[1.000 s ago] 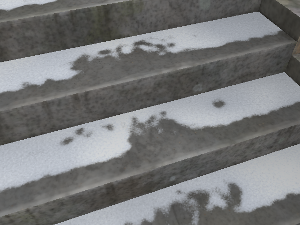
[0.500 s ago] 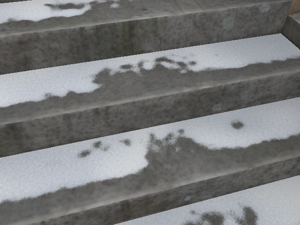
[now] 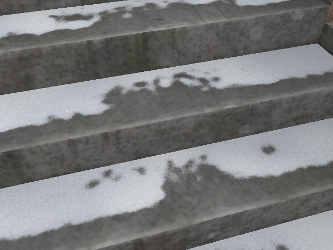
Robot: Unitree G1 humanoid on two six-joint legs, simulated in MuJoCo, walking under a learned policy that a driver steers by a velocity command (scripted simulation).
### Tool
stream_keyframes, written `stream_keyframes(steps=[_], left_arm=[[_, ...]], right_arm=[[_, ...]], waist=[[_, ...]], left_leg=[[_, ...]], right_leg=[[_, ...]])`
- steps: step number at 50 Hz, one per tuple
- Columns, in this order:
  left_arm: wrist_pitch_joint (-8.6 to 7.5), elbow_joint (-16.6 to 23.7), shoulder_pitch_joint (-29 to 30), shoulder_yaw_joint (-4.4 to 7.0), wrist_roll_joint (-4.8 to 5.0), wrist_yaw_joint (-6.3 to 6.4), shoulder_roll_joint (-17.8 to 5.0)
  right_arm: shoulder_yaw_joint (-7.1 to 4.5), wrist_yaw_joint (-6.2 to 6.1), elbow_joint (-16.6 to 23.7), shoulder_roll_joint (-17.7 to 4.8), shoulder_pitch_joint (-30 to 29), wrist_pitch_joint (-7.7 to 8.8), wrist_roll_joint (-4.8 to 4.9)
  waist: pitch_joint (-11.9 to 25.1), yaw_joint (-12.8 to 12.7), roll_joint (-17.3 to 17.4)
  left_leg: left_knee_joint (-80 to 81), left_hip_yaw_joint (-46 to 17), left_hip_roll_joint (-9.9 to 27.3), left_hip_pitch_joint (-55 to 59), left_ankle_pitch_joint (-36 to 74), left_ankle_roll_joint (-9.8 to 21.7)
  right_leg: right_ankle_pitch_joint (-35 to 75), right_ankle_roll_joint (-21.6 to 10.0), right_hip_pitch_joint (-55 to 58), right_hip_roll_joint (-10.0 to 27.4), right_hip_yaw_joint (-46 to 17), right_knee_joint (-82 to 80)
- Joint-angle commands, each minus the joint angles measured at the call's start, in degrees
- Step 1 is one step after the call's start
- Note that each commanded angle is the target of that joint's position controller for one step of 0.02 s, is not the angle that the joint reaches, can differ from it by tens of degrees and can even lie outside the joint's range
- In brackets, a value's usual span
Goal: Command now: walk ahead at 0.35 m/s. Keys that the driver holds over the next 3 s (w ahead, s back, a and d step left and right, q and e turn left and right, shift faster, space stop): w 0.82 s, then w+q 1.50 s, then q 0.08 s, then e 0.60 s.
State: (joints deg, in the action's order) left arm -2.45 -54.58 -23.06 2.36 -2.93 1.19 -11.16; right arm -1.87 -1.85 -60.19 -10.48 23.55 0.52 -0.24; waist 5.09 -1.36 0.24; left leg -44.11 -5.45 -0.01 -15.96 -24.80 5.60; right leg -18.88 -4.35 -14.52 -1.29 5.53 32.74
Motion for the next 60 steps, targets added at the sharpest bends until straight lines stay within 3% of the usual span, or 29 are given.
stream_keyframes(steps=[1,2,5,9,12,14,16,18,19,20,21,24,26,31,37,40,42,43,45,46,47,48,49,50,51,54,56,57,60], left_arm=[[-2.36,-10.6,-30.5,1.6,-4.99,-3.53,-8.9],[-2.65,-4.9,-11.4,1.85,0.98,-1.13,-6.3],[-4.41,-7.7,-9.4,-1.42,0.48,-0.41,0.7],[-6.1,-11.3,-11.1,-1.92,-0.44,-0.74,-1.8],[-5.59,-13.2,-10.9,-3.4,2.03,0.18,-1.3],[-4.06,-11.9,-9.3,-3.18,4.59,2.27,-4.1],[-4.2,-8.6,-9.4,-1.91,4.96,2.08,-9.3],[-4.79,-7.7,-7.4,0.74,5.56,1.07,-14.5],[-5.3,-6.0,-7.5,1.17,4.06,0.4,-12.0],[-5.54,-1.9,-7.4,0.45,2.89,-2.33,-3.3],[-5.79,1.1,-3.9,0.95,-0.02,-3.23,-2.2],[-4.17,10.1,6.8,-0.34,-0.41,-2.48,4.1],[-1.82,11.1,3.7,-1.5,1.37,-1.67,7.1],[0.89,17.0,12.3,-2.56,1.48,-1.5,6.3],[-0.13,26.1,30.2,-4.44,0.79,-0.37,8.5],[0.32,29.8,33.5,-5.13,1.17,-2.41,6.7],[1.01,29.8,35.7,-5.67,3.91,-3.23,9.0],[5.38,34.1,48.1,-7.09,0.4,-7.19,7.8],[7.02,27.0,32.6,-4.72,0.0,-8.01,0.0],[6.52,23.4,24.6,-4.12,0.55,-6.6,-1.6],[5.72,17.6,13.5,-4.06,1.78,-4.64,-3.2],[5.33,11.9,-3.2,-3.19,1.21,-3.45,-6.3],[4.99,5.6,-15.3,-0.76,-1.95,-3.77,-10.0],[1.53,1.0,-11.9,-0.78,-2.22,-3.64,-9.3],[-0.15,-0.3,-2.2,-1.25,-0.41,-4.05,-5.9],[-1.53,-3.1,12.8,-5.26,-1.8,-5.49,8.7],[-2.64,-3.2,14.7,-4.46,-1.21,-4.5,7.4],[-3.07,-3.7,13.8,-4.44,-2.19,-3.6,6.4],[-3.27,-7.5,5.8,-5.11,-5.63,-3.86,3.7]], right_arm=[[-1.2,6.14,4.5,-3.2,-2.6,4.2,-3.44],[-1.27,2.53,9.9,-2.2,-10.5,6.11,-1.06],[1.24,1.06,14.7,2.7,-16.4,5.22,-0.58],[4.0,0.03,23.2,5.8,-25.9,2.7,0.48],[5.8,0.29,29.2,5.4,-33.4,1.54,0.84],[6.35,0.61,29.3,5.4,-31.0,0.47,1.28],[5.48,0.17,23.5,3.8,-18.4,0.46,2.59],[3.03,-0.47,18.4,-1.4,-1.8,1.54,0.98],[0.78,-0.4,15.6,-7.2,2.4,1.66,-2.0],[-1.57,-1.62,13.1,-14.4,3.9,0.89,-2.53],[-2.28,-1.44,12.4,-12.2,-1.1,0.85,-1.5],[-0.02,0.49,3.3,2.1,-4.2,4.34,-1.91],[0.8,1.38,-0.1,5.5,-3.6,6.2,-2.7],[1.6,2.22,1.0,2.3,-3.7,7.73,-0.57],[0.74,0.14,-1.3,-2.0,12.2,8.34,-0.5],[0.53,-1.37,-0.5,-2.0,14.4,6.78,0.44],[0.6,-1.74,1.6,-0.8,12.1,5.76,1.94],[3.6,8.74,-7.7,-3.0,25.3,6.03,-7.51],[-0.8,12.05,-0.8,-13.4,10.5,7.29,-1.84],[-2.03,12.21,-1.1,-16.5,9.6,7.05,-2.74],[-1.27,13.14,-1.9,-12.2,14.9,6.91,-6.59],[0.31,13.96,-0.5,-7.6,17.8,6.66,-9.2],[-1.63,14.46,-2.7,-7.4,12.4,4.71,-5.14],[-1.69,12.93,-1.5,-4.8,9.3,4.92,-2.97],[-1.07,10.8,1.0,-1.9,2.5,5.32,-2.11],[1.97,8.22,5.1,4.4,-3.0,2.6,-0.95],[3.03,8.57,7.0,6.4,-5.6,1.52,-0.04],[3.48,8.79,8.4,6.6,-8.0,1.42,1.1],[4.24,8.82,13.1,3.6,-18.1,2.26,0.75]], waist=[[-14.5,-8.4,-12.6],[-10.6,-0.6,-0.7],[-8.4,-1.0,-0.4],[-14.8,-0.3,-4.5],[-18.2,0.2,-2.9],[-16.0,1.7,-2.1],[-2.3,5.4,-5.1],[11.0,15.3,-12.8],[12.6,14.6,-9.2],[12.9,11.7,14.7],[11.9,8.0,10.2],[-7.2,0.4,-6.1],[-7.8,-2.8,-1.4],[-8.2,-4.4,-0.7],[-11.7,2.3,1.0],[-8.1,4.7,2.4],[-6.2,5.8,0.2],[9.0,0.3,20.8],[8.7,-7.2,11.0],[13.4,-7.3,14.2],[25.4,-7.8,5.3],[30.8,-12.5,-9.9],[23.4,-15.5,-12.6],[10.0,-10.4,-5.2],[3.4,-5.7,-7.0],[3.5,5.3,4.0],[-0.2,8.6,1.3],[-0.8,9.0,-4.2],[-4.0,7.7,-2.1]], left_leg=[[-62.9,-15.7,-9.8,-58.9,11.3,5.2],[-64.4,-3.9,-1.5,-50.0,11.2,3.6],[-84.1,4.2,0.0,-56.9,7.7,2.3],[-89.1,7.0,2.8,-70.2,-3.9,3.9],[-65.3,13.0,5.0,-60.0,-1.4,3.5],[-43.2,15.8,4.9,-36.7,-1.6,4.0],[-33.9,21.6,-2.4,-14.1,2.3,4.1],[-18.6,15.3,-4.9,-1.2,1.0,5.2],[-7.4,-1.0,0.1,5.2,-9.1,6.9],[19.8,-39.7,18.7,13.9,-5.9,16.0],[29.0,-48.7,19.3,7.0,-17.9,14.2],[20.1,-22.7,15.1,-10.9,-16.0,7.0],[21.3,-12.8,12.4,-11.6,-5.1,5.3],[27.4,2.4,8.6,-13.0,8.1,2.3],[35.2,-3.0,13.1,14.8,5.4,4.7],[42.8,1.4,10.5,16.0,20.3,6.5],[47.9,7.4,8.9,7.5,46.0,6.3],[39.5,3.2,15.8,3.6,92.5,13.4],[30.0,6.2,17.0,22.1,117.0,12.0],[22.9,6.4,17.0,22.9,125.1,10.9],[6.9,1.3,15.3,2.9,118.1,9.2],[-9.9,-3.5,6.7,-16.5,67.8,6.2],[-49.4,-10.1,-4.3,-25.1,31.3,3.8],[-67.9,-17.1,-3.8,-38.7,33.5,4.6],[-79.2,-14.8,-3.1,-46.6,30.9,5.9],[-78.2,-11.1,0.8,-49.5,30.1,12.1],[-79.6,-5.1,2.0,-51.8,20.6,11.0],[-90.5,-1.4,1.6,-54.0,14.7,12.1],[-89.3,1.0,0.7,-60.2,16.7,15.5]], right_leg=[[-17.7,-21.5,22.8,25.1,-53.4,-23.6],[-4.8,-10.7,19.7,22.4,-30.7,-22.2],[1.3,-6.5,13.2,16.9,-20.7,-18.5],[2.4,-6.9,8.4,17.0,-17.8,-22.5],[2.8,-5.1,-3.1,12.6,-12.1,-32.7],[33.0,-6.8,-7.9,12.2,-6.8,-40.3],[92.2,-7.2,-1.7,12.5,-1.9,-23.5],[105.0,-5.2,11.0,14.8,-2.4,2.5],[87.8,-3.4,4.7,10.5,-4.3,20.0],[17.1,0.6,-17.8,-5.5,-5.7,50.6],[13.2,-0.7,-23.3,-3.9,-15.3,70.0],[20.3,-4.2,-37.1,1.0,-12.2,76.7],[15.2,-5.2,-41.8,-1.0,-12.4,85.6],[17.5,-2.7,-46.2,0.6,-7.6,72.8],[-1.2,-2.9,-78.3,6.7,-2.4,85.4],[-2.2,-1.9,-66.1,7.8,3.6,67.5],[-4.1,-3.8,-37.5,4.4,10.4,43.2],[-6.1,-6.5,-28.7,0.2,6.8,52.6],[0.0,-5.2,-28.8,-3.3,8.6,30.7],[3.0,-5.7,-17.7,-4.9,6.1,24.2],[19.9,-11.5,11.2,0.9,-7.9,25.1],[20.3,-20.1,30.7,12.7,-36.1,7.7],[10.1,-22.8,21.6,19.5,-56.3,-9.8],[-5.2,-16.0,12.5,20.7,-52.7,-10.8],[-1.7,-15.0,5.7,20.5,-43.5,-8.2],[20.5,-5.7,-2.4,15.9,-14.6,-7.7],[22.6,-3.7,-7.9,12.4,-1.6,-11.9],[19.2,-4.4,-9.1,11.5,0.4,-14.6],[9.4,-3.2,-9.8,10.4,3.1,-18.5]])
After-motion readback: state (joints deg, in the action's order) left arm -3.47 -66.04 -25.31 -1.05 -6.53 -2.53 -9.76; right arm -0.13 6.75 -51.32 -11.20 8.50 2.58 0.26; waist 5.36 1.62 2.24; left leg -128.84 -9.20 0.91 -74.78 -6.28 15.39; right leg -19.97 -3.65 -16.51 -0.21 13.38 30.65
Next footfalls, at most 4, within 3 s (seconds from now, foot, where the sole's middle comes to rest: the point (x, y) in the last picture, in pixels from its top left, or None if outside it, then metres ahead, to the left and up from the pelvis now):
0.36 left None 0.34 0.09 -0.60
0.92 right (210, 182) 0.67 -0.10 -0.43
1.38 left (148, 99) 0.92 0.12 -0.26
1.84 right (189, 12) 1.26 -0.03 -0.09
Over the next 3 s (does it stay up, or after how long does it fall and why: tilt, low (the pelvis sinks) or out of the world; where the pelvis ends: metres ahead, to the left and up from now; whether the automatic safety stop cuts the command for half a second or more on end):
stays up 1.44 0.32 0.85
